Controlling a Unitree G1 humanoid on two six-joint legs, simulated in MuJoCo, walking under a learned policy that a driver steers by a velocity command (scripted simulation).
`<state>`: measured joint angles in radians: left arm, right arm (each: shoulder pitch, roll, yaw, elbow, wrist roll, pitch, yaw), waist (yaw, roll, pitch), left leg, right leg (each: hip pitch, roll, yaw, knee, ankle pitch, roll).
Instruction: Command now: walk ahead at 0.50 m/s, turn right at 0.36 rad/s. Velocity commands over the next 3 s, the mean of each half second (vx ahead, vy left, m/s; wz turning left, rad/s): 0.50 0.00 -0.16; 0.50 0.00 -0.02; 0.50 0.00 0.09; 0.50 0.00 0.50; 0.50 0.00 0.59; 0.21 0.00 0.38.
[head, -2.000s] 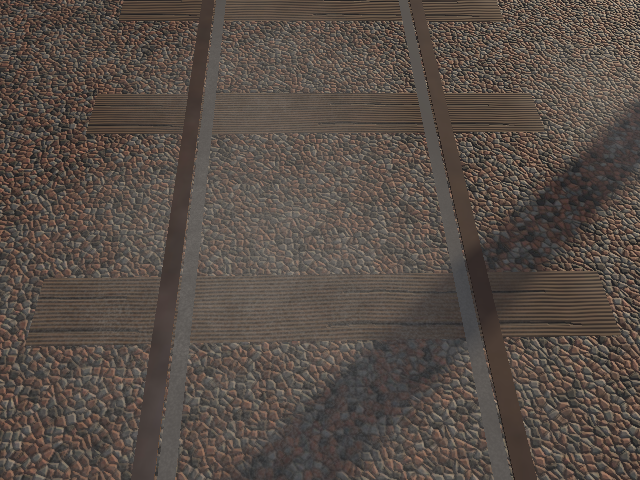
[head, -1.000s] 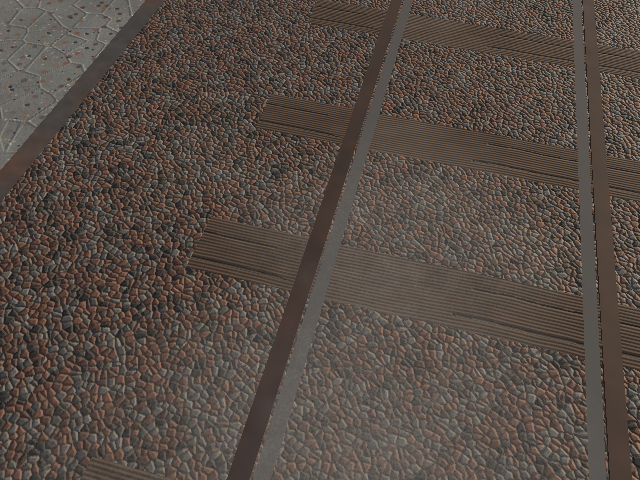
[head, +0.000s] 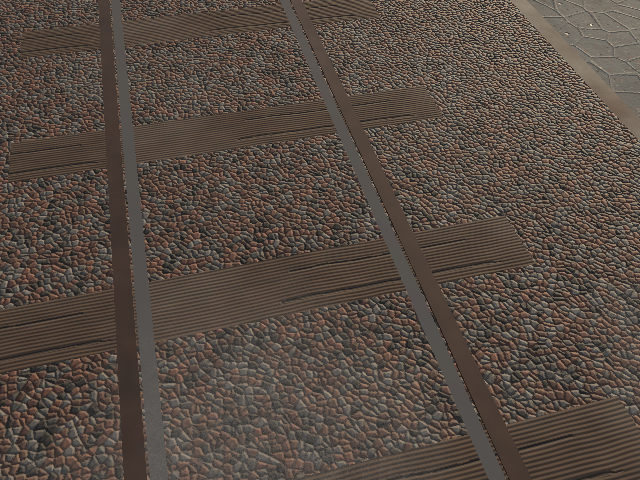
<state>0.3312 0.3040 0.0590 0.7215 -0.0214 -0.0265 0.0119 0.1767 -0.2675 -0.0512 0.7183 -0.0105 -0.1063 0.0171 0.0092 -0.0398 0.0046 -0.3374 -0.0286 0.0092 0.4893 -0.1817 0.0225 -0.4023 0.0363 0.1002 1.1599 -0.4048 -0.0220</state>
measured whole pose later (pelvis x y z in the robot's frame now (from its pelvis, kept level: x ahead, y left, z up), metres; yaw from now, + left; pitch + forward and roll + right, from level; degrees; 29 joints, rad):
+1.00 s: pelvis +0.54 -0.02 +0.00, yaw -3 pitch +2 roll -1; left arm 0.35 0.29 0.05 0.86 -0.02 -0.07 0.00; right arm 0.12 -0.27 -0.04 0.78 0.01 -0.08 0.04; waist 0.02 -0.02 0.04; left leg -0.41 -0.02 0.04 0.53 -0.15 0.06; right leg -0.30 -0.01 0.04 1.10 -0.44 -0.03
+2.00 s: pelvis +1.08 -0.02 -0.02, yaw +17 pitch +1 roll -2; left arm 0.27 0.29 0.08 0.90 -0.01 -0.05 0.01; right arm 0.09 -0.29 -0.08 0.71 0.03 -0.02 0.04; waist 0.03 0.01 0.07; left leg -0.50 -0.02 0.06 0.66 -0.18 0.12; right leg -0.07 -0.09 -0.16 0.86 -0.51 0.04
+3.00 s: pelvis +1.48 +0.18 +0.00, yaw +45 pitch +1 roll -1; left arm 0.18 0.31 0.04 0.89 -0.02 -0.02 -0.02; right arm 0.07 -0.23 -0.03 0.63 -0.03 0.00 0.00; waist 0.05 -0.03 0.06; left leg -0.39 0.00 0.03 0.51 -0.15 0.04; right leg -0.30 -0.05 -0.01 0.87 -0.62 0.06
